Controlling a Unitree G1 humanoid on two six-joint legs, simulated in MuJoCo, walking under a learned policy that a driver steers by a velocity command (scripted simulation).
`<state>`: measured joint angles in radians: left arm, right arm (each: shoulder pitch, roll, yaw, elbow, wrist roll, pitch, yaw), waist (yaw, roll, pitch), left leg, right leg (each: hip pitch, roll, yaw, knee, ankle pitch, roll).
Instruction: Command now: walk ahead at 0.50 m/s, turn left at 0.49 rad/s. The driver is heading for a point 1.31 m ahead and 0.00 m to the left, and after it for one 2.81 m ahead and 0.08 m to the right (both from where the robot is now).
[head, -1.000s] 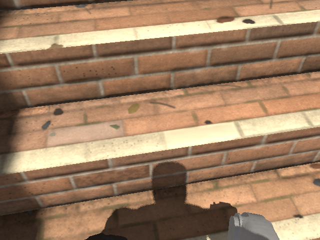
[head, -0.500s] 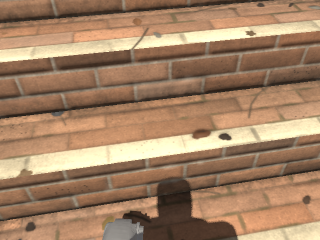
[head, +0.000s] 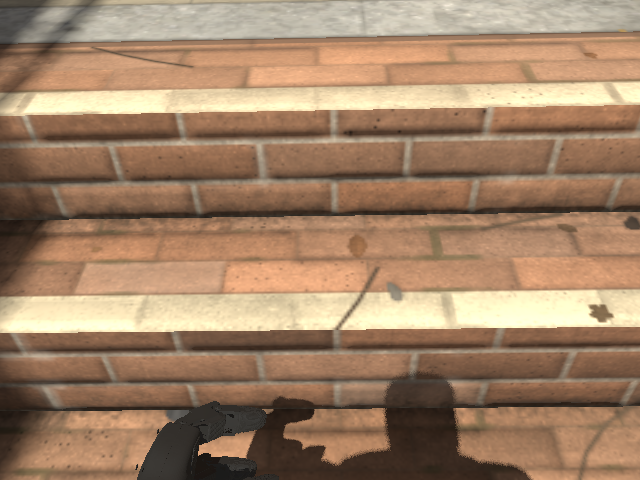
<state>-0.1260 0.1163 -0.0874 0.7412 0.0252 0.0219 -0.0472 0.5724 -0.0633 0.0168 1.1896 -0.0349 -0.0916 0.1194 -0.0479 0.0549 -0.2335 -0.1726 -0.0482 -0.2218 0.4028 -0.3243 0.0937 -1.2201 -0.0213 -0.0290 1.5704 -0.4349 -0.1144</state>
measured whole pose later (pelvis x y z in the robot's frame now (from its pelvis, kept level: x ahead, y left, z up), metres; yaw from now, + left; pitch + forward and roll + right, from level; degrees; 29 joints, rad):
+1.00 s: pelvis +0.48 +0.07 +0.41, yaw +0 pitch +8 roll -1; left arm 0.00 0.09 -0.05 0.87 0.02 0.05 -0.08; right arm 0.44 -0.10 0.06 1.17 -0.11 -0.07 0.11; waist 0.00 0.05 -0.19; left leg -0.11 0.05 0.25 0.25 -0.26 0.04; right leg -1.41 -0.07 -0.07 1.84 -0.15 -0.26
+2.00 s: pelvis +0.86 +0.06 +0.78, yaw -12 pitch +2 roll +2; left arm 0.18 0.22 0.04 0.95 0.01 -0.03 -0.01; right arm 0.13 -0.20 -0.01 0.93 -0.02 -0.11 0.01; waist -0.01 -0.03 -0.08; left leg -0.40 -0.07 0.14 0.57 -0.23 0.10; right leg -0.62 -0.10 0.06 0.93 -0.25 0.02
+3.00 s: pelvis +1.06 +0.00 +0.79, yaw -11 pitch +5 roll +1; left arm -0.02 0.13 0.06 0.85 0.05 -0.08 -0.04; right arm 0.49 -0.07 0.01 1.07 -0.06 -0.13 0.03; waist -0.06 -0.02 -0.10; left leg 0.05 -0.05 0.06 0.22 -0.35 0.05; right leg -0.71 -0.07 -0.04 0.88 -0.16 -0.08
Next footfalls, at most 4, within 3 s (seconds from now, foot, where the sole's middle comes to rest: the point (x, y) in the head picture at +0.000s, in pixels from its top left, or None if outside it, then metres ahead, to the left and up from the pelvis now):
0.54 left None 0.42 0.16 -0.38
1.04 right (353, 276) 0.65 -0.04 -0.18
1.56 left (244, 62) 0.96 0.11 0.02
2.06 right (381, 63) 0.93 -0.11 0.02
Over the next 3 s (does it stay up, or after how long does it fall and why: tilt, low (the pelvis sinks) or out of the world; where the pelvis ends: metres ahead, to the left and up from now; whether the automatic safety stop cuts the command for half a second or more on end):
stays up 1.06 0.00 0.79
